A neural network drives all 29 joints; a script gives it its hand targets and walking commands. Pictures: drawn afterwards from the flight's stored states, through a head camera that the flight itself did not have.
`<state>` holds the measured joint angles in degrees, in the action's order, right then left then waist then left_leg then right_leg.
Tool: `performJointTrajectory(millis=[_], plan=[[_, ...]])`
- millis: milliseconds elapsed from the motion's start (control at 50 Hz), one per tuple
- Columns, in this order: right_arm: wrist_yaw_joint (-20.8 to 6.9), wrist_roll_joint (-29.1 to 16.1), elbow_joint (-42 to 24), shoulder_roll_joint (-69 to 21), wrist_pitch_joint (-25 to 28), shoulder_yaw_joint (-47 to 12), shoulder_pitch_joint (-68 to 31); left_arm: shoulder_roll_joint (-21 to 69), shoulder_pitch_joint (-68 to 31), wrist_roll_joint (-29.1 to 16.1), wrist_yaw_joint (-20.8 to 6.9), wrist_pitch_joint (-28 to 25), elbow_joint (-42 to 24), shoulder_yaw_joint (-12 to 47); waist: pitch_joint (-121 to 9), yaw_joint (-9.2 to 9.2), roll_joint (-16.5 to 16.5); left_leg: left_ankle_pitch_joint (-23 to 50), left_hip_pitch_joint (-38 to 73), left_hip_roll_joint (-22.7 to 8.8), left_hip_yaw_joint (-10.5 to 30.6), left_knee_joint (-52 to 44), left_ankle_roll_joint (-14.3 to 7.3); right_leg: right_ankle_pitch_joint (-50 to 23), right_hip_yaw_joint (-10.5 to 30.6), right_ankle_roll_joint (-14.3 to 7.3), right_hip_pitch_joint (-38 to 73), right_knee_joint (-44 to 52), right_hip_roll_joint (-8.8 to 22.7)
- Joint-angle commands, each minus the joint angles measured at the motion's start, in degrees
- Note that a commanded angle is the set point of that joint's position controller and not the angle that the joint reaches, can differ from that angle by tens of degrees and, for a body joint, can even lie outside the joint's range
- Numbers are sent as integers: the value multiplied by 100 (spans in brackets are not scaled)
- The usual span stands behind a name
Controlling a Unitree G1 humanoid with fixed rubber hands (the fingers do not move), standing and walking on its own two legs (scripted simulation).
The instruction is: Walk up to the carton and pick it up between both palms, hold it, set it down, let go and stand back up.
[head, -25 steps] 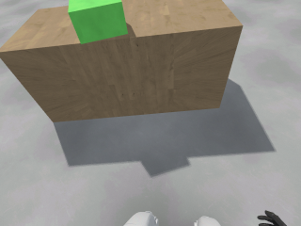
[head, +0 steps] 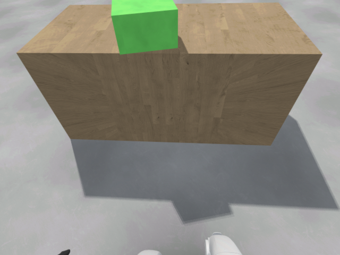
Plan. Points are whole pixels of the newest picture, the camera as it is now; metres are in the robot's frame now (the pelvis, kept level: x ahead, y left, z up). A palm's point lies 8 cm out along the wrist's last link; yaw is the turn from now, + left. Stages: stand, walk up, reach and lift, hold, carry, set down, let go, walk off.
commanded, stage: walk up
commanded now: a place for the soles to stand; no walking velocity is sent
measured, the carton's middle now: (145, 23) +1.09 +0.17 +0.07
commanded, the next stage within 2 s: none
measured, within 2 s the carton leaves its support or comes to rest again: neither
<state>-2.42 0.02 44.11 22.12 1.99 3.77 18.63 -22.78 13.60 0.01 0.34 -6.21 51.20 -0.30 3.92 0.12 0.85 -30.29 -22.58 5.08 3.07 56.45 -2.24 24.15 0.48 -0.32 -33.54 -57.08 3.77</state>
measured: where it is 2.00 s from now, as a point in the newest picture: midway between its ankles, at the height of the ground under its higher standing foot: (169, 244)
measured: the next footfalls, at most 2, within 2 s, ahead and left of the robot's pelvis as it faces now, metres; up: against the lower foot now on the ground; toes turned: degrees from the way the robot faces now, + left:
right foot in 0.02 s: +0.16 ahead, -0.14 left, +0.00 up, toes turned -2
left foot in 0.34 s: +0.20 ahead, +0.19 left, +0.00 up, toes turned +1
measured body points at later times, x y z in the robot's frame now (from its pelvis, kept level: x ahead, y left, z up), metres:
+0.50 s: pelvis +0.11 +0.06 +0.00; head +0.12 +0.06 +0.45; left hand +0.20 +0.38 -0.10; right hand +0.18 -0.25 -0.11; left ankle +0.16 +0.19 -0.68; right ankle +0.16 -0.09 -0.64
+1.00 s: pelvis +0.24 +0.09 -0.01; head +0.24 +0.08 +0.44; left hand +0.29 +0.41 -0.11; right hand +0.37 -0.22 -0.11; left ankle +0.31 +0.20 -0.68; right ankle +0.26 -0.09 -0.67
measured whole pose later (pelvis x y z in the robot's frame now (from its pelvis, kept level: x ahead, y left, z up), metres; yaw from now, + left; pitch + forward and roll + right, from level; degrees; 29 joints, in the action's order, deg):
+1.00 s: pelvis +0.24 +0.09 -0.01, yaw +1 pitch -3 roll -3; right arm -1.1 0.0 46.3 23.0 2.8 3.8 10.6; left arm -22.8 17.6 0.0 1.5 -3.9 50.8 -0.3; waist 3.5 0.3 -4.4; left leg -23.8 -32.3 -1.6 1.0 59.6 -0.9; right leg 29.4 2.6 0.8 -27.8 -60.4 1.7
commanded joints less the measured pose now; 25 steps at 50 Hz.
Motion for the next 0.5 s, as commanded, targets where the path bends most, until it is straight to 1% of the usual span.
performJointTrajectory(millis=[0,20,40,60,80,100,120,140,160,180,200,220,260,280,300,320,340,360,380,400,420,440,460,480], plan=[[103,136,-519,1466,196,385,-801,-1568,1039,73,26,-277,-116,-756,-340,-508,-841,1007,-1496,-1179,1517,-1361,-773,-488,-183,-398,2449,1766,-289],[79,21,-599,1063,210,270,-766,-2109,1602,129,96,-299,-75,-976,-694,-877,637,1559,-2439,-447,665,540,-321,1451,1743,-716,3515,2915,483],[77,-47,-549,1103,208,253,-459,-2529,1673,57,88,-266,-168,-1080,-1088,-725,1397,86,-2994,125,-36,1583,-14,2862,4614,-1244,3806,4211,1870],[112,57,-493,1536,162,335,-665,-2485,1353,45,87,-231,-231,-1025,-613,-651,506,-354,-3282,-207,268,1902,-26,3391,4967,-1464,3438,4375,2060],[86,93,-418,1602,142,362,-723,-2351,1081,72,118,-216,-327,-968,-282,-514,240,-258,-3242,-453,200,1982,36,3269,4588,-1502,3127,4252,1968],[74,118,-338,1573,127,365,-691,-2241,902,85,141,-189,-346,-935,-63,-415,243,-170,-3216,-644,181,1829,74,2902,4053,-1465,2903,4037,1811],[63,145,-259,1505,133,380,-647,-2077,843,99,144,-175,-331,-889,58,-333,385,-76,-3032,-745,163,1598,63,2492,3672,-1418,2550,3919,1689],[36,159,-223,1522,127,411,-475,-2092,768,111,140,-156,-323,-890,-23,-243,592,-77,-2730,-783,138,1340,76,2384,3414,-1405,2328,3838,1623],[12,157,-192,1534,122,423,-504,-2115,730,136,110,-150,-341,-906,-131,-257,653,-65,-2521,-794,24,1225,65,2511,3184,-1367,2179,3770,1564],[-9,146,-221,1529,128,436,-537,-2183,687,163,100,-134,-368,-915,-160,-242,873,-99,-2385,-823,-64,980,65,2577,3012,-1409,1956,3728,1524],[-28,153,-210,1524,132,448,-620,-2260,637,182,90,-134,-394,-927,-94,-261,964,-7,-2251,-874,-133,775,93,2615,2900,-1459,1726,3709,1520],[-43,135,-198,1529,145,455,-601,-2274,564,213,72,-115,-439,-935,-116,-266,1154,-70,-2061,-880,-240,535,83,2687,2688,-1443,1578,3659,1454],[-64,123,-115,1529,184,487,-598,-2277,292,227,36,-62,-499,-899,18,-233,1304,194,-1400,-891,-434,21,106,2473,2370,-1421,923,3499,1374],[-63,120,-41,1498,207,507,-397,-2251,141,212,17,-27,-543,-878,3,-104,1289,405,-825,-795,-578,-318,78,2499,2104,-1360,494,3322,1269],[-42,103,154,1475,238,560,267,-2207,-270,243,5,12,-649,-827,-171,380,1088,746,333,-668,-757,-884,33,2416,1606,-1204,-173,2723,1078],[19,156,450,1551,292,655,1088,-1834,-392,296,3,94,-668,-701,-472,764,361,367,1698,-334,-791,-1166,10,2354,982,-991,-1098,1385,629],[95,205,534,1937,325,767,1617,-1218,-559,241,22,127,-790,-489,-310,1148,-1513,-1493,2119,-1144,1376,-2619,-292,1953,-112,-595,-2478,-1027,-316],[158,212,238,2400,374,812,1310,-1096,-857,125,74,96,-972,-411,48,1185,-1883,-3209,1776,-2381,4862,-4333,-763,1292,241,-279,-3299,-2051,-689],[182,155,192,2480,374,777,862,-1607,-954,108,80,77,-922,-522,324,940,-695,-3577,1115,-2587,5209,-4585,-902,754,751,-234,-2935,-2115,-302],[217,175,121,2425,371,740,469,-1651,-516,78,45,61,-750,-531,343,578,-575,-3172,1002,-2485,4755,-4269,-986,517,544,-210,-2649,-2055,-178],[248,213,104,2251,365,698,340,-1697,-198,85,14,42,-576,-567,212,454,-555,-2585,1143,-2288,4263,-3893,-1042,346,419,-175,-2391,-1854,-2],[249,229,7,2045,361,642,197,-1712,2,126,-10,17,-498,-585,71,376,-760,-2092,1155,-2098,3723,-3534,-1091,357,388,-154,-2183,-1512,64],[232,244,-57,1928,360,606,96,-1714,153,125,-46,-11,-437,-625,48,289,-864,-1896,871,-2033,3396,-3419,-1196,363,324,-129,-1859,-1195,75],[205,249,-130,1969,369,609,80,-1712,155,130,-57,-31,-465,-648,-57,284,-1062,-1855,778,-2104,3324,-3312,-1332,368,250,-131,-1715,-1054,120]])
